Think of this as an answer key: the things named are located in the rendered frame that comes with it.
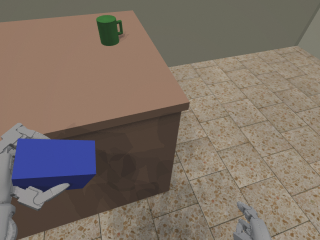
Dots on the robot left forearm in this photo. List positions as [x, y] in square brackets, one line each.
[8, 228]

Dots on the sponge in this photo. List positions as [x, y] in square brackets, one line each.
[46, 163]

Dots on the robot right hand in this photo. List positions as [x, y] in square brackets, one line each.
[256, 229]

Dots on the robot left hand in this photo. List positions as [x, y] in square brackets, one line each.
[30, 197]

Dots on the table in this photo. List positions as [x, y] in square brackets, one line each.
[58, 79]

